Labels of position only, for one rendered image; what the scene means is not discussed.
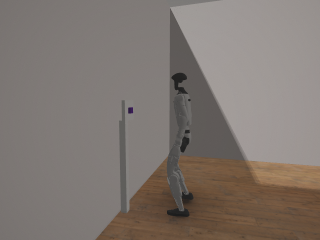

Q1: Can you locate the left robot thigh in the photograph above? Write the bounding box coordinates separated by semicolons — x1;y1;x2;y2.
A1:
167;138;188;181

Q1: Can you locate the humanoid robot head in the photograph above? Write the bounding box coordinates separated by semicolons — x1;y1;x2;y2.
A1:
171;72;188;95

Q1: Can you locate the robot left hand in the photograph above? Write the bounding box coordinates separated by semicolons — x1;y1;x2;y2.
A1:
168;145;181;167

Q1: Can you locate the left robot upper arm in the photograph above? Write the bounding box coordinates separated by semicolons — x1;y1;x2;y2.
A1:
174;94;189;122

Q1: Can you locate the panel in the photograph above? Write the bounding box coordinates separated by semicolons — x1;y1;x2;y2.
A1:
119;100;134;213

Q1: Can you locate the robot left forearm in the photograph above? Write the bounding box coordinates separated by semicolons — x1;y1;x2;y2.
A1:
174;116;187;147

